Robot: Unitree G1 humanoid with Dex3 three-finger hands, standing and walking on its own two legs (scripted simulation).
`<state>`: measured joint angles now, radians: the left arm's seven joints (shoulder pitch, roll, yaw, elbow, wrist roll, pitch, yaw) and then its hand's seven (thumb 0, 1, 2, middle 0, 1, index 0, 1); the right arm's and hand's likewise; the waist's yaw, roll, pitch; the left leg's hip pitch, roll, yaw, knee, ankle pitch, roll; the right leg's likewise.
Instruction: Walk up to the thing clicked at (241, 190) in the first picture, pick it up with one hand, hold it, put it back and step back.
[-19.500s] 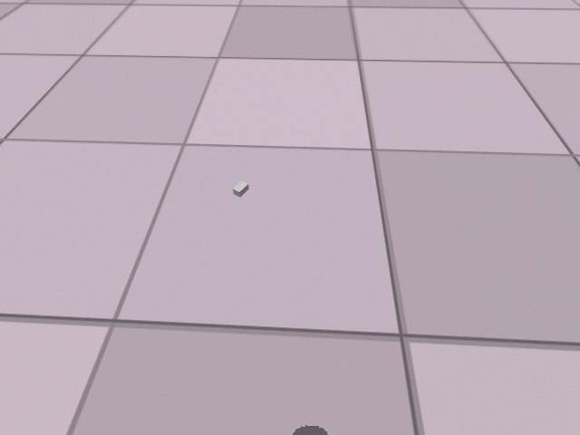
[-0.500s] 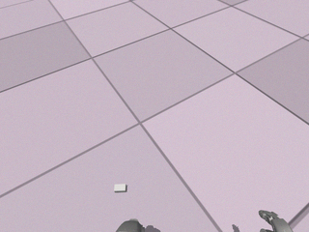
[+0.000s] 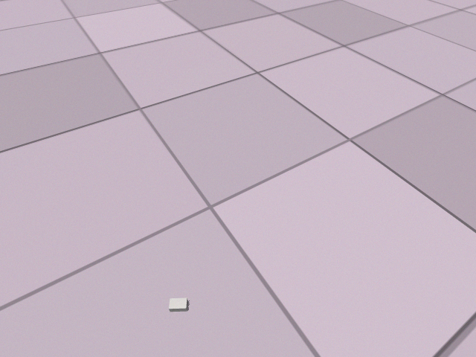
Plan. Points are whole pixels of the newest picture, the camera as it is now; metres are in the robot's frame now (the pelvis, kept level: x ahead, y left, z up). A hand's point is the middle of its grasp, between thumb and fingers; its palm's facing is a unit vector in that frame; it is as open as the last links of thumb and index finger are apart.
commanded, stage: walk up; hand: left
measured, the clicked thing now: (178, 304) +0.48 +0.23 -0.76
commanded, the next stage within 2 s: none
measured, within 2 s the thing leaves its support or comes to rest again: neither
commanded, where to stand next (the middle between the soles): +0.10 +0.00 m, yaw +1 degrees
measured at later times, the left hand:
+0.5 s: hand out of the picture +0.09 +0.25 -0.15, palm faces +0.04 -0.94 -0.35, open 7.4 cm
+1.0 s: hand out of the picture +0.10 +0.25 -0.15, palm faces +0.03 -0.94 -0.35, open 7.4 cm
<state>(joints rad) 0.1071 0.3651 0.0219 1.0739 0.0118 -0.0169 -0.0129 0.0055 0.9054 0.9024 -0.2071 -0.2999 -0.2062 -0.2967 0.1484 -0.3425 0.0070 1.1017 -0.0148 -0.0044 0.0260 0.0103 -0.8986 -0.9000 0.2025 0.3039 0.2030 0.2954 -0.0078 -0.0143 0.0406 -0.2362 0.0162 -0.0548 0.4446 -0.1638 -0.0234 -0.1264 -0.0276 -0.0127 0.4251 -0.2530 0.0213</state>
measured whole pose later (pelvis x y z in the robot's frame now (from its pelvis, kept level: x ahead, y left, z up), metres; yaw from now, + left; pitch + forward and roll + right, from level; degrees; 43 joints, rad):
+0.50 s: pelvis +0.02 -0.01 +0.00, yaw +1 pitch -2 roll -1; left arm 0.10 0.35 0.02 1.14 0.01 -0.02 0.00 0.01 0.91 0.90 -0.21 -0.30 -0.21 -0.30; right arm 0.06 -0.34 0.00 1.11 0.00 0.00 0.01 0.01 -0.90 -0.90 0.20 0.30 0.20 0.30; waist 0.01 0.01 0.05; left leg -0.19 0.01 -0.08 0.40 -0.17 -0.03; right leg -0.06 -0.03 -0.04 0.35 -0.25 0.03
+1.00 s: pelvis +0.03 -0.01 +0.00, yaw +2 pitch -2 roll +0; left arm 0.09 0.35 0.03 1.13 0.01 -0.01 0.00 0.01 0.91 0.90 -0.21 -0.30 -0.21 -0.30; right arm 0.10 -0.34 0.00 1.13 -0.01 0.00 0.01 0.01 -0.90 -0.90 0.20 0.30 0.20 0.30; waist 0.00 0.01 0.06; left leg -0.18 0.01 -0.09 0.38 -0.16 -0.03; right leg -0.05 -0.04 -0.05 0.34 -0.25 0.03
